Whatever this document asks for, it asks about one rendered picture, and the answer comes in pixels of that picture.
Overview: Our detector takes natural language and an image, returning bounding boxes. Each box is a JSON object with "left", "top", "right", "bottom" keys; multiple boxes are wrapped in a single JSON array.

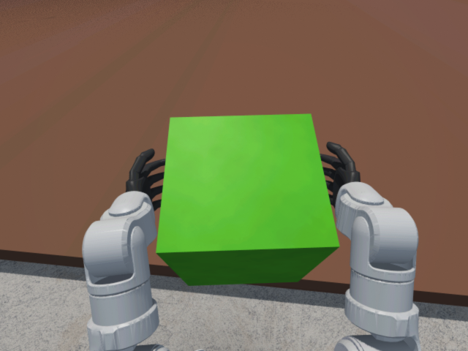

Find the robot left hand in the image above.
[{"left": 126, "top": 148, "right": 166, "bottom": 211}]

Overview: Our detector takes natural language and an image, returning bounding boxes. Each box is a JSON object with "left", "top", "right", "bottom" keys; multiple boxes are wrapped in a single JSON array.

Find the robot left forearm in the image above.
[{"left": 82, "top": 191, "right": 159, "bottom": 351}]

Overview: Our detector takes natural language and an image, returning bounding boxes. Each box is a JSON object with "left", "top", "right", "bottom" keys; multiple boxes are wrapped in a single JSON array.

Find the carton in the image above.
[{"left": 156, "top": 114, "right": 340, "bottom": 286}]

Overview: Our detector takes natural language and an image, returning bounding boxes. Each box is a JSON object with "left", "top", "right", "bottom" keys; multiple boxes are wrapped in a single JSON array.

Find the robot right hand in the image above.
[{"left": 320, "top": 142, "right": 361, "bottom": 208}]

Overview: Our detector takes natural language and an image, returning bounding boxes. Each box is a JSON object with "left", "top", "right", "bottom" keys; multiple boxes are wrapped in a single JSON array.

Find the right robot upper arm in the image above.
[{"left": 334, "top": 335, "right": 412, "bottom": 351}]

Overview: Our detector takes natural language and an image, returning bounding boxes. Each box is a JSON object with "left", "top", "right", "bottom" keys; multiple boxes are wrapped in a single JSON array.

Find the robot right forearm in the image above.
[{"left": 335, "top": 182, "right": 421, "bottom": 351}]

